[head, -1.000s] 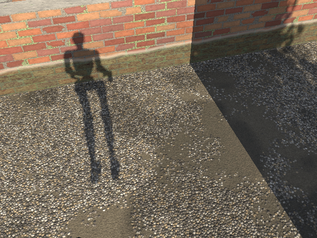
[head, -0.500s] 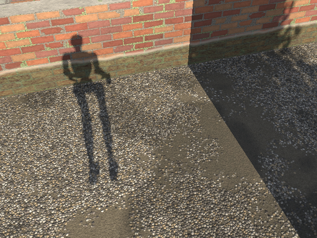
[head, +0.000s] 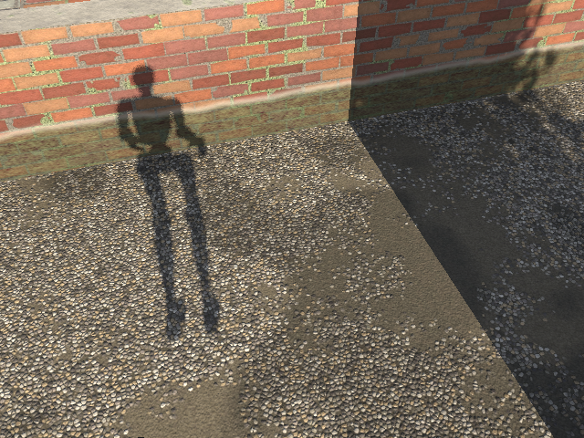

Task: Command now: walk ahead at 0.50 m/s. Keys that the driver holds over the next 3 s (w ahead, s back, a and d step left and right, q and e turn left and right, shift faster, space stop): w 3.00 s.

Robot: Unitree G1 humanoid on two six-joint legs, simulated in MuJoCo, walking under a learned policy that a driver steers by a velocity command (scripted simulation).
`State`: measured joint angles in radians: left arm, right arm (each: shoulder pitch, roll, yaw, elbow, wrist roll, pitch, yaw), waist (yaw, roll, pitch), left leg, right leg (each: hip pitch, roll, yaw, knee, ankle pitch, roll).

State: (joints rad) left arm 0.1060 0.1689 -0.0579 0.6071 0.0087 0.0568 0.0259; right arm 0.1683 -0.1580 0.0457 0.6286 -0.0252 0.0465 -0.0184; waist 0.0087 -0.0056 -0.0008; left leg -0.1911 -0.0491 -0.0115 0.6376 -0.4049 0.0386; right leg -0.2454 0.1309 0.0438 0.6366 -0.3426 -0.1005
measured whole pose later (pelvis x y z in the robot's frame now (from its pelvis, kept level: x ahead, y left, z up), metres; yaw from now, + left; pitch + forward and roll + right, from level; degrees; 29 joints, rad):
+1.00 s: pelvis +0.00 +0.00 +0.00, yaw +0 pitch -2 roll +0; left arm 0.11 0.17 -0.06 0.61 0.01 0.05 0.03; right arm 0.17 -0.16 0.05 0.62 -0.03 0.05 -0.02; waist 0.01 -0.01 0.00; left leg -0.20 -0.05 -0.01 0.65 -0.41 0.04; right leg -0.26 0.12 0.03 0.66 -0.35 -0.09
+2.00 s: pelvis +0.00 +0.01 +0.00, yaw +0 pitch -2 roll +0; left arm 0.11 0.17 -0.06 0.61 0.01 0.05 0.03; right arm 0.17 -0.16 0.05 0.62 -0.03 0.05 -0.02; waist 0.01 -0.01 -0.01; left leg -0.21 -0.05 -0.01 0.66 -0.42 0.04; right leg -0.26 0.11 0.02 0.66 -0.36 -0.09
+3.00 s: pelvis +0.00 +0.01 +0.00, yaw +0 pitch -2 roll +0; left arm 0.11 0.17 -0.06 0.61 0.01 0.05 0.03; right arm 0.17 -0.15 0.05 0.62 -0.03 0.05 -0.02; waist 0.01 -0.01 -0.01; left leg -0.21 -0.05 -0.01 0.67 -0.42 0.04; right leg -0.27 0.11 0.01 0.67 -0.36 -0.09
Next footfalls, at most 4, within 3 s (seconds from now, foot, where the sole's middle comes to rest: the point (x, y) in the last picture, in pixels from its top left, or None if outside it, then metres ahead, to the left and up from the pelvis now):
none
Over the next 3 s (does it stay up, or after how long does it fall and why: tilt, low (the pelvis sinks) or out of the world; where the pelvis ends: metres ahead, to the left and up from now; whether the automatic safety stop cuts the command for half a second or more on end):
stays up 0.00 0.01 0.00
